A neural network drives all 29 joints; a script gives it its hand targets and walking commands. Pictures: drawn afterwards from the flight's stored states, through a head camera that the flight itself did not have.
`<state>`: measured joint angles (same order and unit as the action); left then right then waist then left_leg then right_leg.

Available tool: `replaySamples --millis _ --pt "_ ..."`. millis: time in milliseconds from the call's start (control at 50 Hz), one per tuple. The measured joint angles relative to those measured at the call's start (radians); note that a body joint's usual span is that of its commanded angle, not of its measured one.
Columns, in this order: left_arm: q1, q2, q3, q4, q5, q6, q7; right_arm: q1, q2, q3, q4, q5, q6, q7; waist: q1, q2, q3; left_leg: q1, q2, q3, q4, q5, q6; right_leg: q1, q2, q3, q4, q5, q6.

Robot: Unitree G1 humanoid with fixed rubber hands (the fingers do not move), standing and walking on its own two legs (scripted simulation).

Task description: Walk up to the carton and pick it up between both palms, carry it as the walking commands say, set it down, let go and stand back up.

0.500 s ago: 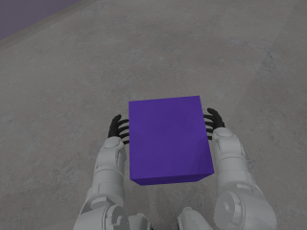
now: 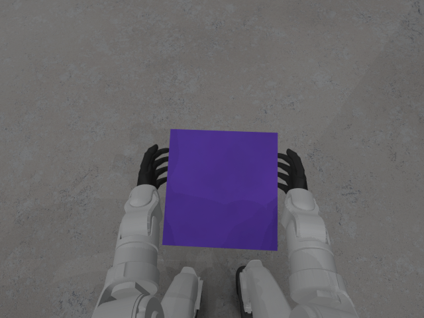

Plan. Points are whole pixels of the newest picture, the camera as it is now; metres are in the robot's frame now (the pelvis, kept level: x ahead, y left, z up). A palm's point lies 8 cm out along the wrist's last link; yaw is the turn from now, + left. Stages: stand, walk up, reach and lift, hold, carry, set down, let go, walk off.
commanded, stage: set down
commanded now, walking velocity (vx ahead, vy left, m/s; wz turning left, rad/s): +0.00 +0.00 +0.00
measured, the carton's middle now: (220, 190) +0.38 +0.01 -0.14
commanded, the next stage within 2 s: none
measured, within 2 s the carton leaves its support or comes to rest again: neither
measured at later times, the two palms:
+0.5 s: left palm (156, 189) +0.38 +0.16 -0.14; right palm (281, 196) +0.36 -0.13 -0.15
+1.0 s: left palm (170, 193) +0.40 +0.14 -0.23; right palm (279, 195) +0.39 -0.14 -0.24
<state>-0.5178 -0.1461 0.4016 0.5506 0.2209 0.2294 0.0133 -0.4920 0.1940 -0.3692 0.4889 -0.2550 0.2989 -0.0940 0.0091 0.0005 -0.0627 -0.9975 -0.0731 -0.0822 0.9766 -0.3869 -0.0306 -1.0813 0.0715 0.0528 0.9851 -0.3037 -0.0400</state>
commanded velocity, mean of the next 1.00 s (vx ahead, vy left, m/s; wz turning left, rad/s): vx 0.00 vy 0.00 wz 0.00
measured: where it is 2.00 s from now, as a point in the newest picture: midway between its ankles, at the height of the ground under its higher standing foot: (218, 311)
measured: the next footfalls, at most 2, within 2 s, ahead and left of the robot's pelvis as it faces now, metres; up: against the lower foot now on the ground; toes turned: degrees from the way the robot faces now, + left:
none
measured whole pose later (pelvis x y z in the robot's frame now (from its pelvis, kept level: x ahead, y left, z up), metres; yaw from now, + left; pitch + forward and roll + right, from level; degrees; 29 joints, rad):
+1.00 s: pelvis -0.04 +0.04 -0.16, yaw +1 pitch +37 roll +2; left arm -0.77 -0.11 0.36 0.65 0.10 0.20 0.18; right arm -0.83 -0.01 -0.37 0.71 -0.13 0.27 -0.07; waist -0.04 0.03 -0.14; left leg -1.74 -0.13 -0.01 1.65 -0.56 0.00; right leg -1.81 0.07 0.08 1.62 -0.45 0.03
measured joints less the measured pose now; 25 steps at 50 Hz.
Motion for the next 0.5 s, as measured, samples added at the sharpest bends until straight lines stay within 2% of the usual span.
replaySamples --millis 60,180,320,500 --pt "0.034 0.01 -0.026 0.011 -0.033 -0.023 0.001 0.044 0.007 0.012 -0.005 0.019 -0.027 -0.011 -0.004 0.007 -0.052 -0.063 0.0 -0.01 0.03 -0.019 -0.004 -0.058 0.001 -0.011 0.022 -0.017 -0.002" --pt "0.058 0.018 -0.071 0.04 -0.081 -0.083 0.017 0.096 -0.021 0.055 0.005 0.091 -0.092 -0.031 0.007 0.01 -0.134 -0.189 -0.006 -0.008 0.125 -0.068 -0.003 -0.181 0.006 -0.01 0.104 -0.057 0.007" --pt "0.039 0.028 -0.098 0.043 -0.127 -0.091 0.048 0.063 -0.058 0.076 0.031 0.13 -0.105 -0.034 -0.011 0.026 -0.141 -0.287 -0.019 0.005 0.229 -0.1 0.016 -0.271 0.001 -0.003 0.19 -0.084 0.029" --pt "-0.043 0.001 -0.071 0.069 -0.121 -0.084 0.105 -0.06 -0.121 0.041 0.125 0.118 -0.102 0.005 -0.027 0.032 -0.137 -0.415 -0.042 0.038 0.362 -0.125 0.039 -0.394 -0.011 0.02 0.316 -0.109 0.061"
